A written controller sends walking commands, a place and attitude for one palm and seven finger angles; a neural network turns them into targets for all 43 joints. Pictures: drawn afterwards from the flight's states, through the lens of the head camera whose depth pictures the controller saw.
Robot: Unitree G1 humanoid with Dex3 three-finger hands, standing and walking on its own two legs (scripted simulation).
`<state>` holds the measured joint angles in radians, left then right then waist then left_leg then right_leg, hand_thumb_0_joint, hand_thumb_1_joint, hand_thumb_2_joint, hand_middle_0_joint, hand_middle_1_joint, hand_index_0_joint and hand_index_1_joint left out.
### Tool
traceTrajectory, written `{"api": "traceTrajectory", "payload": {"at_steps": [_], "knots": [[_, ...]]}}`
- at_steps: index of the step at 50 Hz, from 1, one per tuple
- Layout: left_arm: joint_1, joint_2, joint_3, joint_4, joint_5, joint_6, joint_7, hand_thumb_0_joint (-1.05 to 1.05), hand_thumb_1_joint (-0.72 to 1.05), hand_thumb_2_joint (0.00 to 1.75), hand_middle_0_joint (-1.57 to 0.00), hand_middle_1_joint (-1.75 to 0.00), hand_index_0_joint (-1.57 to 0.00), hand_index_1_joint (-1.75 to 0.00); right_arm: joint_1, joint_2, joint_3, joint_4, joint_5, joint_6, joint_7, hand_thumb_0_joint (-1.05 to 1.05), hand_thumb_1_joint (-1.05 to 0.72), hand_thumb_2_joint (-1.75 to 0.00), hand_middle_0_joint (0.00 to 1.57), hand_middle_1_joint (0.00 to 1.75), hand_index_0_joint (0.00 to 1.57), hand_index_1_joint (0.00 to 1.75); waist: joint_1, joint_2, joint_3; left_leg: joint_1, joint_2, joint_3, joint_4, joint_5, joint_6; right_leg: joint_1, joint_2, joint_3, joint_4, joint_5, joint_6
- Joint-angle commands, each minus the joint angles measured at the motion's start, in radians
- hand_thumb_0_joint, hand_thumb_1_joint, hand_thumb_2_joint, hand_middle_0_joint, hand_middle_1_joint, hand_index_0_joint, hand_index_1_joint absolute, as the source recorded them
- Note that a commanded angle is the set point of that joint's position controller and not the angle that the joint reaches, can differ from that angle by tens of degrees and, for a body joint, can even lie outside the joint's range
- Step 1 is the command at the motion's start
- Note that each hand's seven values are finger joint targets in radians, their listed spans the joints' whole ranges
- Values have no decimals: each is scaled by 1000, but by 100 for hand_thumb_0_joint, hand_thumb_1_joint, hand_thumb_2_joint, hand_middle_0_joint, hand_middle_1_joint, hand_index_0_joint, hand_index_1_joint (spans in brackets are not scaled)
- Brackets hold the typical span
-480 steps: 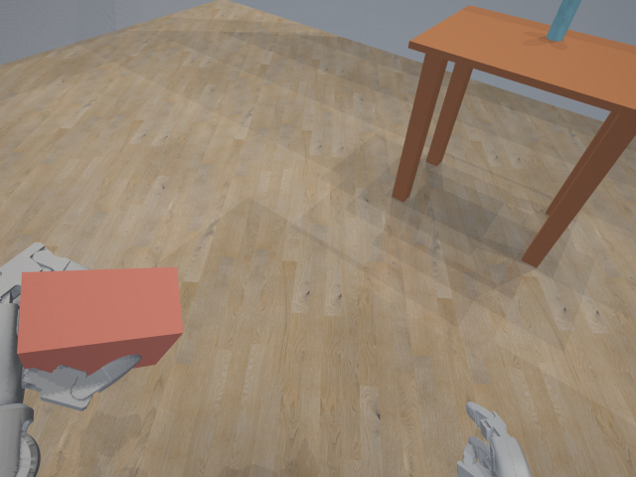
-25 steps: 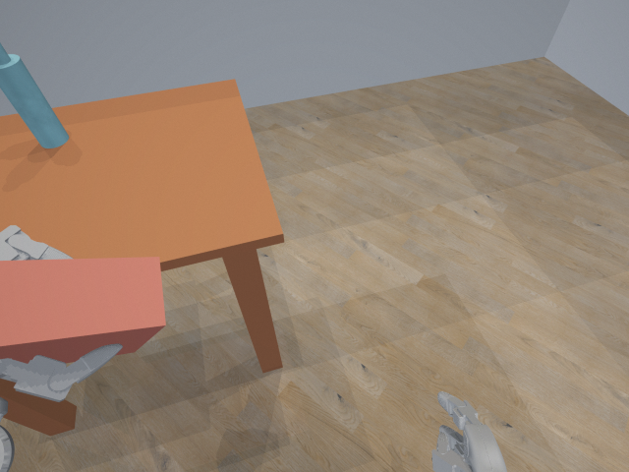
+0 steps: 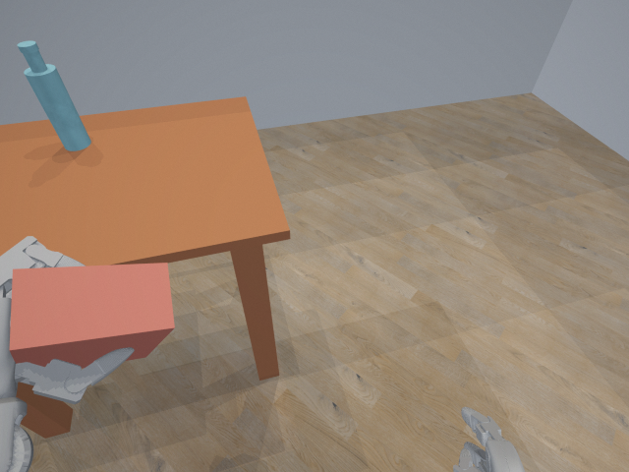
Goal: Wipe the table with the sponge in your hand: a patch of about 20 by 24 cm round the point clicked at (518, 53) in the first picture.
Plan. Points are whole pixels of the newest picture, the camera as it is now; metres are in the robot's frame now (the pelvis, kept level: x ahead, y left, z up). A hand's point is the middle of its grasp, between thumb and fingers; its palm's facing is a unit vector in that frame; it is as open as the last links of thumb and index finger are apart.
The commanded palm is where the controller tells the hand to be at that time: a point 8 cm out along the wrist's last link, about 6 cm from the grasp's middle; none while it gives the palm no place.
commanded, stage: come to a stop and stand still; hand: left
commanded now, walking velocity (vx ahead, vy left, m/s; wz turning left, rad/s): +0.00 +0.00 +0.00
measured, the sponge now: (114, 319) +0.22 +0.22 +0.15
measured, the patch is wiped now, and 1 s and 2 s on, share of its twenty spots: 0.00 0.00 0.00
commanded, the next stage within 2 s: look again from close up in 0.26 s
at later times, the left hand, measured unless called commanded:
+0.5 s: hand (13, 265) +0.24 +0.31 +0.20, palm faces +0.51 -0.76 -0.40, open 10.0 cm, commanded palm +0.16 +0.29 +0.18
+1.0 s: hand (65, 240) +0.30 +0.31 +0.17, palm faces +0.34 -0.88 -0.32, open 10.0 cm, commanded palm +0.24 +0.35 +0.18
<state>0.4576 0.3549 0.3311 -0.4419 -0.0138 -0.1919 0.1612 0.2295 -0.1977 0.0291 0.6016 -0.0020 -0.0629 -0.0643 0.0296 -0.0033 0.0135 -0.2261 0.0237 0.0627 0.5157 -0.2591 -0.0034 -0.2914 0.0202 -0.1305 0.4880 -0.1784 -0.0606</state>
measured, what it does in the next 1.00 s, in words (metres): shifts its weight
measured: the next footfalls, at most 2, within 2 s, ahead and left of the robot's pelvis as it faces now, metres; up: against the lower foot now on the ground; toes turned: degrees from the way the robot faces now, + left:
left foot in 1.30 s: +0.19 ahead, +0.26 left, +0.00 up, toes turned -7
right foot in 1.48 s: +0.13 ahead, +0.06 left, +0.00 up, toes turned -10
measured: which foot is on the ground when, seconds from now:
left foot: down 0.00-1.00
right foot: down 0.00-1.00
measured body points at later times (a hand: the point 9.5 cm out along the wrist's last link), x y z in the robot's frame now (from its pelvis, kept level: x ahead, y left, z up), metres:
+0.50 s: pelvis -0.01 +0.02 +0.00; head +0.01 +0.03 +0.45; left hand +0.21 +0.35 +0.22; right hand +0.14 -0.22 -0.09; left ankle +0.01 +0.12 -0.73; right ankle +0.06 -0.06 -0.73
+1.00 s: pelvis +0.07 +0.08 +0.00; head +0.09 +0.10 +0.45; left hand +0.28 +0.35 +0.18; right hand +0.27 -0.15 -0.06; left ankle +0.01 +0.12 -0.73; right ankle +0.06 -0.06 -0.73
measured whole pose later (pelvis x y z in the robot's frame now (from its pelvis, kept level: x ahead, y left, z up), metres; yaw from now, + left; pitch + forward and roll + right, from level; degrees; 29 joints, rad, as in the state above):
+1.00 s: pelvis +0.07 +0.08 +0.00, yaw -3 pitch +1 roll -2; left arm 0.37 0.34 0.33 -0.47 -0.03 -0.25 0.10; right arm 0.16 -0.21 0.03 0.54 -0.01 -0.13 0.01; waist 0.04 -0.02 0.02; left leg -0.18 -0.06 0.09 0.54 -0.38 0.09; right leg -0.27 -0.01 -0.03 0.54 -0.27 0.01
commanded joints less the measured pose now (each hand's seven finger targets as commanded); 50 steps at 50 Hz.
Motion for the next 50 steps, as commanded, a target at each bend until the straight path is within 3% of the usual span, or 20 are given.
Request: {"api": "traceTrajectory", "payload": {"at_steps": [1,5,11,17,18,19,20,21,23,25,27,29,30,32,34,35,40,43,47,50], "knots": [[-135,150,65,-193,-1,-53,5,0,10,130,-120,-160,-120,-160,-86,-123,-48,-142,-2,-54,-2,0,-90,-90,20,30,20,30,-27,-6,-25,-136,59,-80,-92,-214,24,42,-157,276,-221,-323,34],[-138,189,102,-226,-3,-44,14,0,10,130,-120,-160,-120,-160,-89,-113,-43,-137,-9,-51,2,0,-90,-90,20,30,20,30,-30,-43,-78,-62,31,-69,-30,-140,20,15,-202,295,-266,-382,15],[-50,172,102,-244,-8,-49,19,0,10,130,-120,-160,-120,-160,-94,-112,-36,-150,-6,-47,-1,0,-90,-90,20,30,20,30,-22,84,-61,-148,89,-132,-187,-163,33,120,-120,207,-171,-261,44],[-37,157,100,-204,-4,-55,20,0,10,130,-120,-160,-120,-160,-82,-118,-42,-143,0,-54,-5,0,-90,-90,20,30,20,30,-25,67,-74,-167,96,-124,-179,-93,31,172,-104,194,-129,-94,48],[-1111,994,686,-446,131,-143,2,0,10,130,-120,-160,-120,-160,84,-147,-72,-107,-30,-118,-6,0,-90,-90,20,30,20,30,-17,-135,92,-206,54,-16,-22,-12,34,10,-99,242,-230,-20,193],[-555,404,309,142,24,-106,-51,0,10,130,-120,-160,-120,-160,-9,-43,-40,-73,-4,-109,-3,0,-90,-90,20,30,20,30,-15,-100,-189,-81,-11,-37,31,-13,41,90,-200,230,-200,-149,77],[-394,335,287,38,-22,-95,-42,0,10,130,-120,-160,-120,-160,-72,-75,-50,-135,23,-106,9,0,-90,-90,20,30,20,30,20,-3,-156,-13,-23,-32,23,-54,23,66,-173,320,-235,-211,49],[-335,213,162,126,-20,-100,-55,0,10,130,-120,-160,-120,-160,-49,-90,-50,-166,22,-123,11,0,-90,-90,20,30,20,30,14,16,-134,-23,-31,-11,25,-100,13,62,-204,354,-274,-297,37],[-179,165,94,2,-42,-128,-65,0,10,130,-120,-160,-120,-160,-32,-115,-57,-157,21,-134,33,0,-90,-90,20,30,20,30,31,86,-104,-9,-31,-9,-44,-125,27,70,-195,326,-284,-338,58],[-118,81,2,-80,-45,-130,-75,0,10,130,-120,-160,-120,-160,-56,-110,-51,-162,28,-147,56,0,-90,-90,20,30,20,30,21,71,-95,-18,-10,-42,-134,-124,30,102,-141,256,-219,-309,59],[-122,116,15,-131,-30,-123,-67,0,10,130,-120,-160,-120,-160,-75,-123,-46,-178,30,-153,59,0,-90,-90,20,30,20,30,22,33,-52,-147,38,-115,-244,-174,38,177,-71,186,-117,-255,58],[-133,182,96,-145,-17,-119,-53,0,10,130,-120,-160,-120,-160,-81,-133,-48,-188,28,-155,54,0,-90,-90,20,30,20,30,25,-15,-43,-205,78,-162,-292,-186,49,228,-44,151,-52,-159,60],[-170,269,179,-176,-15,-120,-41,0,10,130,-120,-160,-120,-160,-95,-137,-48,-191,23,-151,49,0,-90,-90,20,30,20,30,25,38,-32,-188,86,-156,-307,-163,46,213,-32,145,-29,-119,60],[-191,257,207,-185,-19,-128,-40,0,10,130,-120,-160,-120,-160,-96,-121,-44,-207,12,-150,43,0,-90,-90,20,30,20,30,19,15,-61,-177,84,-159,-272,-52,48,245,-45,129,-14,-23,53],[-227,260,218,-209,-26,-134,-43,0,10,130,-120,-160,-120,-160,-97,-119,-42,-210,4,-151,39,0,-90,-90,20,30,20,30,12,55,-80,-162,69,-149,-241,2,39,258,-58,144,-27,33,46],[-265,277,226,-249,-26,-138,-46,0,10,130,-120,-160,-120,-160,-101,-118,-39,-212,1,-154,39,0,-90,-90,20,30,20,30,11,118,-77,-143,66,-138,-247,2,30,242,-51,147,-19,30,45],[-210,146,100,-246,-29,-145,-58,0,10,130,-120,-160,-120,-160,-89,-123,-47,-198,-10,-169,58,0,-90,-90,20,30,20,30,-8,94,-177,-11,14,-76,-80,168,14,235,-94,208,-42,200,0],[-164,115,59,-220,-24,-125,-55,0,10,130,-120,-160,-120,-160,-78,-141,-55,-189,-8,-150,65,0,-90,-90,20,30,20,30,-19,70,-168,-1,22,-78,-63,219,3,211,-92,206,-18,228,-6],[-150,151,99,-202,-24,-103,-47,0,10,130,-120,-160,-120,-160,-84,-151,-60,-200,-3,-103,63,0,-90,-90,20,30,20,30,-22,67,-151,25,51,-94,-58,445,-37,167,-64,151,75,254,-3],[-164,224,169,-247,-31,-98,-47,0,10,130,-120,-160,-120,-160,-103,-148,-60,-222,-3,-77,61,0,-90,-90,20,30,20,30,-15,104,-147,82,71,-87,-49,624,-61,101,-46,113,149,150,3]]}}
